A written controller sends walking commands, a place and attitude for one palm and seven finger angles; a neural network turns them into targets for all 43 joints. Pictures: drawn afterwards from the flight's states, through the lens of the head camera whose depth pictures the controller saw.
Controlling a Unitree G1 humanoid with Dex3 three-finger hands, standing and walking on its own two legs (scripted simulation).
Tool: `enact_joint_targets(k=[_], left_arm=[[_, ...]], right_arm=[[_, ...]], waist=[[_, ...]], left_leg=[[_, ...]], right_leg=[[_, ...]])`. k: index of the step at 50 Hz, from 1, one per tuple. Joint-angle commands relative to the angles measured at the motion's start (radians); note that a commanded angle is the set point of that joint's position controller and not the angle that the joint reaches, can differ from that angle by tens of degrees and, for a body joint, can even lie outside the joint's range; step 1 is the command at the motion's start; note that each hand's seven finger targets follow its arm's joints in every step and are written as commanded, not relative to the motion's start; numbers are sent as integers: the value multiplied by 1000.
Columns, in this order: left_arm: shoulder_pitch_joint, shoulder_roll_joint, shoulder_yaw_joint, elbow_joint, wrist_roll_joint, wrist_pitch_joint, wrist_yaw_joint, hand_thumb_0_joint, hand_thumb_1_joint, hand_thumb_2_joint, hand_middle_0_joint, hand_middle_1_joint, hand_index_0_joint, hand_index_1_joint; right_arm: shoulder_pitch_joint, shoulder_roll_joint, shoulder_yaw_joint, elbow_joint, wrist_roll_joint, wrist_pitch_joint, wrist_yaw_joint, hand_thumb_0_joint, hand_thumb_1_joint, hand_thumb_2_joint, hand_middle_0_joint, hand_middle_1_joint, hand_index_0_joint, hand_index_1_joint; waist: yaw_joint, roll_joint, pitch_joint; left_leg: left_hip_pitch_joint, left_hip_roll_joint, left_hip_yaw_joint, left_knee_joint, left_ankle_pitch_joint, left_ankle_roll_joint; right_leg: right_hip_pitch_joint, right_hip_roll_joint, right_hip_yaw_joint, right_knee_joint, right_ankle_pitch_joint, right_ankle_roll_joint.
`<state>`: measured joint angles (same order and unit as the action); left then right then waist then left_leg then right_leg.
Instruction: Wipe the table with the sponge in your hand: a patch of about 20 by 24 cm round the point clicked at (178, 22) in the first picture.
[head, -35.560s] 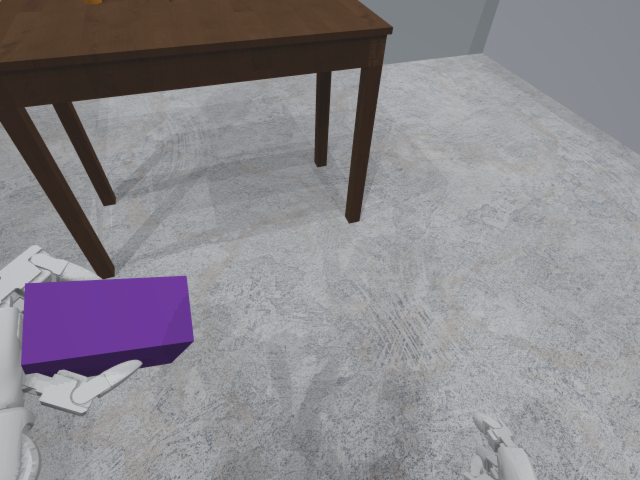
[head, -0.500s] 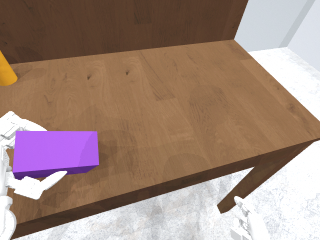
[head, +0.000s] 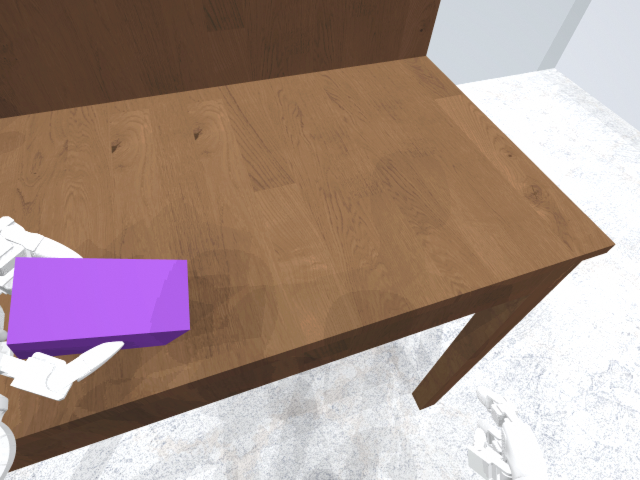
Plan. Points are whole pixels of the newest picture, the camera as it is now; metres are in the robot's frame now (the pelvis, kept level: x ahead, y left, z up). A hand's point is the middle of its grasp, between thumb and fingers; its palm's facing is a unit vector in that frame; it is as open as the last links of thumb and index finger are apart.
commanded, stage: come to a stop and stand still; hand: left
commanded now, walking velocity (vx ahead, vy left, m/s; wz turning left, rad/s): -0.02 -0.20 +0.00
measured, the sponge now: (129, 308) +0.24 +0.21 +0.14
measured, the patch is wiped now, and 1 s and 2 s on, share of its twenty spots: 0.00 0.00 0.00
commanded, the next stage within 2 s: look again from close up in 1.10 s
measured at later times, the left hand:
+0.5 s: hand (1, 250) +0.26 +0.30 +0.20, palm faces +0.44 -0.78 -0.45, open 10.3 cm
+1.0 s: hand out of the picture +0.23 +0.32 +0.17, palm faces +0.39 -0.85 -0.36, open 10.3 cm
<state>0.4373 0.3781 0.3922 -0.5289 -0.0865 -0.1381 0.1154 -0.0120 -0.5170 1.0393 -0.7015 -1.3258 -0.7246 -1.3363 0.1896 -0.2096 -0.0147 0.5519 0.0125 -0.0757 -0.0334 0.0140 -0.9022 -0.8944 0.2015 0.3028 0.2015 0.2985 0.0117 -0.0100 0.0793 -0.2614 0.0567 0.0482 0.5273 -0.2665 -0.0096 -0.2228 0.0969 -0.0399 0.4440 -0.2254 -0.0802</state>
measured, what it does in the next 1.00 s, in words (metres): shifts its weight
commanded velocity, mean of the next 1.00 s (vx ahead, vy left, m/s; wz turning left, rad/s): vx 0.00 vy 0.02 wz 0.00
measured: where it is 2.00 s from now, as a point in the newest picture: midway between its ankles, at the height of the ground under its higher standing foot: outside the picture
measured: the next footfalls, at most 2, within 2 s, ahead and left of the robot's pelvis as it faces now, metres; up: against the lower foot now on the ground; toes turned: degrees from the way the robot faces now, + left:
none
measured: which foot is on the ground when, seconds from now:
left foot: down 0.00-1.00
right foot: down 0.00-1.00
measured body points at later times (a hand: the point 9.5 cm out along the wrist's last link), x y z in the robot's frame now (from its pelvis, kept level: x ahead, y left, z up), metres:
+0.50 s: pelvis +0.00 +0.03 +0.00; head +0.04 +0.02 +0.45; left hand +0.23 +0.34 +0.22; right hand +0.18 -0.20 -0.08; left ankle +0.01 +0.12 -0.74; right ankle +0.01 -0.07 -0.74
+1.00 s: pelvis +0.00 +0.07 +0.00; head +0.02 +0.09 +0.45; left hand +0.20 +0.37 +0.18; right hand +0.18 -0.13 -0.07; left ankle +0.01 +0.12 -0.74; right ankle +0.01 -0.07 -0.74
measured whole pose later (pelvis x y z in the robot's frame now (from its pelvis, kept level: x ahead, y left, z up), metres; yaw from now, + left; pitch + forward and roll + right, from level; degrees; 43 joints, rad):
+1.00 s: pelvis +0.00 +0.07 +0.00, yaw +0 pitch -1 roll -1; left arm 0.37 0.36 0.36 -0.45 -0.03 -0.19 0.11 -0.01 -0.52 1.04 -0.70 -1.32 -0.72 -1.34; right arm 0.20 -0.17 0.04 0.56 0.01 -0.11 0.00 0.01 -0.90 -0.89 0.20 0.30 0.20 0.30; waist 0.02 -0.02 0.06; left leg -0.20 -0.06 0.10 0.47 -0.25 0.09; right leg -0.20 -0.01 0.01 0.45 -0.24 0.02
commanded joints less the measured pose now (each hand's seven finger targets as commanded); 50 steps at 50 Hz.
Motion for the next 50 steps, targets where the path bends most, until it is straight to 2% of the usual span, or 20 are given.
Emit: enact_joint_targets(k=[1, 6, 7, 11, 12, 15, 16, 17, 18, 20, 22, 23, 26, 27, 32, 33, 36, 41, 44, 50], left_arm=[[-19, 158, 80, -185, -8, -49, -2, 0, 100, 1300, -1200, -1600, -1200, -1600], [18, 146, 79, -176, -3, -55, 25, 0, 100, 1300, -1200, -1600, -1200, -1600], [40, 156, 89, -171, 3, -53, 36, 0, 100, 1300, -1200, -1600, -1200, -1600], [4, 154, 76, -158, 16, -61, 42, 0, 100, 1300, -1200, -1600, -1200, -1600], [15, 158, 76, -159, 20, -57, 48, 0, 100, 1300, -1200, -1600, -1200, -1600], [0, 156, 75, -163, 18, -58, 44, 0, 100, 1300, -1200, -1600, -1200, -1600], [-984, 917, 629, -369, 150, -156, 26, 0, 100, 1300, -1200, -1600, -1200, -1600], [-659, 551, 369, 83, 42, -119, 12, 0, 100, 1300, -1200, -1600, -1200, -1600], [-463, 329, 224, 141, 47, -103, -3, 0, 100, 1300, -1200, -1600, -1200, -1600], [-211, 195, 112, 81, 20, -111, -33, 0, 100, 1300, -1200, -1600, -1200, -1600], [26, 79, 19, 25, 9, -97, -41, 0, 100, 1300, -1200, -1600, -1200, -1600], [45, 94, 18, -62, 20, -89, -39, 0, 100, 1300, -1200, -1600, -1200, -1600], [26, 175, 90, -103, 34, -67, -22, 0, 100, 1300, -1200, -1600, -1200, -1600], [14, 231, 147, -128, 39, -70, -6, 0, 100, 1300, -1200, -1600, -1200, -1600], [-128, 202, 142, -96, 43, -93, 6, 0, 100, 1300, -1200, -1600, -1200, -1600], [-140, 152, 95, -68, 43, -98, 1, 0, 100, 1300, -1200, -1600, -1200, -1600], [-188, 146, 61, -92, 57, -107, -5, 0, 100, 1300, -1200, -1600, -1200, -1600], [-159, 135, 45, -114, 63, -108, -3, 0, 100, 1300, -1200, -1600, -1200, -1600], [-152, 142, 53, -127, 63, -109, 0, 0, 100, 1300, -1200, -1600, -1200, -1600], [-108, 151, 66, -124, 55, -108, -2, 0, 100, 1300, -1200, -1600, -1200, -1600]], right_arm=[[-64, -120, -62, -159, 10, -46, -10, 0, -900, -900, 200, 300, 200, 300], [-78, -111, -44, -147, 18, -43, -7, 0, -900, -900, 200, 300, 200, 300], [-97, -110, -38, -134, 20, -43, -10, 0, -900, -900, 200, 300, 200, 300], [-99, -117, -31, -126, 12, -41, -14, 0, -900, -900, 200, 300, 200, 300], [-118, -118, -30, -118, 16, -41, -17, 0, -900, -900, 200, 300, 200, 300], [-103, -115, -31, -129, 15, -38, -17, 0, -900, -900, 200, 300, 200, 300], [66, -129, -66, -96, -10, -101, -27, 0, -900, -900, 200, 300, 200, 300], [-52, -95, -41, -28, 26, -78, -27, 0, -900, -900, 200, 300, 200, 300], [-64, -125, -61, -68, 7, -78, -3, 0, -900, -900, 200, 300, 200, 300], [-43, -134, -59, -110, 20, -74, 29, 0, -900, -900, 200, 300, 200, 300], [-65, -117, -48, -132, 34, -71, 62, 0, -900, -900, 200, 300, 200, 300], [-60, -128, -47, -155, 28, -65, 68, 0, -900, -900, 200, 300, 200, 300], [-95, -123, -34, -172, 17, -67, 48, 0, -900, -900, 200, 300, 200, 300], [-108, -126, -24, -167, 14, -64, 39, 0, -900, -900, 200, 300, 200, 300], [-97, -112, -12, -158, 8, -75, 7, 0, -900, -900, 200, 300, 200, 300], [-79, -113, -11, -153, 4, -72, 5, 0, -900, -900, 200, 300, 200, 300], [-69, -113, -14, -154, 8, -89, 12, 0, -900, -900, 200, 300, 200, 300], [-66, -114, -15, -152, 7, -97, 20, 0, -900, -900, 200, 300, 200, 300], [-66, -117, -15, -147, 4, -92, 21, 0, -900, -900, 200, 300, 200, 300], [-65, -112, -15, -149, 3, -78, 22, 0, -900, -900, 200, 300, 200, 300]], waist=[[-11, -17, -189], [-10, -14, -171], [-7, 18, -158], [1, -6, -155], [3, 29, -153], [4, 11, -181], [16, -158, -28], [6, 121, -134], [13, 197, -219], [24, 95, -277], [38, 27, -316], [31, -9, -301], [25, -77, -209], [25, -38, -214], [12, 110, -149], [8, 140, -131], [10, 161, -126], [13, 67, -152], [9, 105, -164], [8, 102, -190]], left_leg=[[71, 53, -58, 27, 105, 38], [36, -11, -48, 68, 39, 38], [55, -8, -61, 46, 58, 40], [56, 5, -70, -25, 125, 50], [88, 15, -78, -40, 161, 52], [100, 30, -80, -66, 227, 51], [-4, -35, 87, 22, 192, 20], [65, 29, -26, -45, 252, 25], [151, 27, -21, -32, 238, 17], [127, 9, -7, -35, 213, 37], [174, 30, -17, -62, 286, 54], [171, 53, -36, -76, 322, 57], [112, 60, -50, -115, 196, 47], [128, 57, -51, -136, 175, 42], [90, 59, -75, -187, 78, 42], [61, 66, -99, -205, 45, 43], [57, 76, -117, -226, 15, 40], [98, 77, -125, -204, 134, 20], [118, 72, -125, -203, 208, -3], [157, 71, -107, -158, 392, -18]], right_leg=[[29, -197, 179, -90, 246, 38], [43, -265, 280, -189, 188, 68], [28, -265, 281, -191, 197, 66], [98, -237, 221, -184, 236, 112], [84, -231, 213, -167, 269, 108], [139, -213, 168, -127, 352, 108], [-32, -153, 137, -228, 613, 262], [7, -264, 122, -70, 384, 56], [31, -216, 208, -38, 374, 39], [103, -211, 199, -46, 394, 100], [116, -184, 142, -8, 391, 111], [105, -171, 114, -6, 352, 105], [51, -156, 107, -49, 189, 83], [33, -142, 100, -35, 143, 68], [12, -128, 80, -13, 77, 56], [18, -126, 58, -6, 58, 56], [31, -117, 45, 12, 54, 58], [38, -120, 38, -1, 83, 60], [35, -116, 31, 9, 90, 57], [39, -125, 24, -7, 111, 56]])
